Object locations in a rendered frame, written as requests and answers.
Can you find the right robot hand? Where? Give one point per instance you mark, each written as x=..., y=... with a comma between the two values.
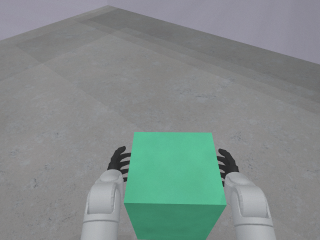
x=230, y=164

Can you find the left robot forearm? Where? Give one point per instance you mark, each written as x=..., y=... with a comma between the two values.
x=103, y=206

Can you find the left robot hand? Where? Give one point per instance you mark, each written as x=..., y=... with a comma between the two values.
x=115, y=163

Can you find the carton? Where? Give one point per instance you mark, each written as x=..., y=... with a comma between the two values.
x=174, y=189

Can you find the right robot forearm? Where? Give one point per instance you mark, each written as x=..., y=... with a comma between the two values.
x=250, y=210

